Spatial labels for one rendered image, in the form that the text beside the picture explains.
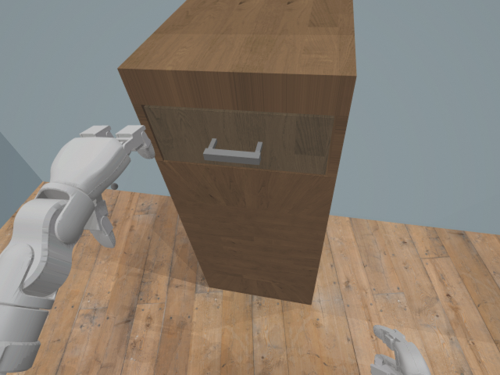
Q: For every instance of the robot left hand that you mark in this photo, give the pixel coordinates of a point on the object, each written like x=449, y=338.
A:
x=92, y=162

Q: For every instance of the cabinet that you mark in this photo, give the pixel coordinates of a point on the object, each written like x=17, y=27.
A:
x=254, y=231

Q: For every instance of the left robot forearm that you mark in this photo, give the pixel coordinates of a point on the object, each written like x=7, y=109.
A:
x=34, y=265

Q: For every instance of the drawer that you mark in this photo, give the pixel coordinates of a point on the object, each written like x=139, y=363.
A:
x=290, y=141

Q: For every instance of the handle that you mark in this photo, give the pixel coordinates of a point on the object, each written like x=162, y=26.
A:
x=231, y=156

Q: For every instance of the robot right hand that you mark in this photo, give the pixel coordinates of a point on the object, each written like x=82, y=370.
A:
x=408, y=359

